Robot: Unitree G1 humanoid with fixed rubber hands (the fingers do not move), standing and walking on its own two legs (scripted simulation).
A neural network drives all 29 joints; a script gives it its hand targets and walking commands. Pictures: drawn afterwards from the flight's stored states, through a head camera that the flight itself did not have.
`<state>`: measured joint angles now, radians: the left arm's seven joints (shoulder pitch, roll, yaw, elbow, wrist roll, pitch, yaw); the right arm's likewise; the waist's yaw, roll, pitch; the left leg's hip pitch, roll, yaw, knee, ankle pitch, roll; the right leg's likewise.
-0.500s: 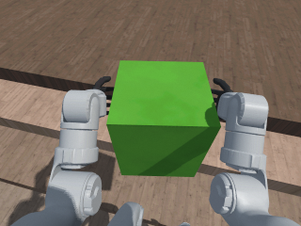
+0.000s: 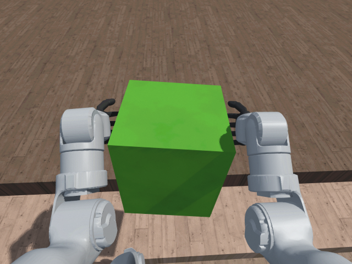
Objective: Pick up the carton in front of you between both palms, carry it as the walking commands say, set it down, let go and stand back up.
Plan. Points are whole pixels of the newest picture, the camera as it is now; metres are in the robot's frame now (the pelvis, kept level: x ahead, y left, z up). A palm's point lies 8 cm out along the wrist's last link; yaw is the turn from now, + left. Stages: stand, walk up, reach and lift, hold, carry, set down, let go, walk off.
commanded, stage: carry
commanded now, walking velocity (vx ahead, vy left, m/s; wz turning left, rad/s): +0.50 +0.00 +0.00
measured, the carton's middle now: (171, 151) +0.37 -0.03 +0.06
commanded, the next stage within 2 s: none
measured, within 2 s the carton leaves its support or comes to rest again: neither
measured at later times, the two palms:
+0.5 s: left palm (90, 12) +0.65 +0.13 +0.27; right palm (209, 2) +0.67 -0.17 +0.28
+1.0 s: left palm out of the picture +0.94 +0.13 +0.42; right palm out of the picture +0.95 -0.17 +0.41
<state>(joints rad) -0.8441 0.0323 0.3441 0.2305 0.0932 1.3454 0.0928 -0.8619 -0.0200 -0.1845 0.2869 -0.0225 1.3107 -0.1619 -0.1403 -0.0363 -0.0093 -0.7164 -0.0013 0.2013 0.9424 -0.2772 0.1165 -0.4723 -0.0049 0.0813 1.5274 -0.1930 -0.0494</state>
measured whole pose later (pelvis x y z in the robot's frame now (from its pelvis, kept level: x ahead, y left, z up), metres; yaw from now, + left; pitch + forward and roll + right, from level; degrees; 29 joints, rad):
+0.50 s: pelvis +0.29 -0.05 +0.10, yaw +1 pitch +4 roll -3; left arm -0.91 0.03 0.20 0.32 0.06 1.36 0.14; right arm -0.86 -0.04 -0.32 0.27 -0.09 1.36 -0.10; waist 0.07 0.00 -0.14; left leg -0.07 0.15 0.14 0.48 -0.20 0.02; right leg -0.82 -0.02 -0.20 1.08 -0.32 -0.14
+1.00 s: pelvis +0.57 -0.02 +0.21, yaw +0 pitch +5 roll +4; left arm -0.92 0.04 0.31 0.20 0.05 1.38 0.13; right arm -0.97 -0.05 -0.26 0.23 -0.07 1.40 -0.13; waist 0.02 0.01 -0.11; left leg -1.07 0.08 0.19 1.26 -0.32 0.14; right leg 0.04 -0.11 -0.10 0.21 -0.28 -0.02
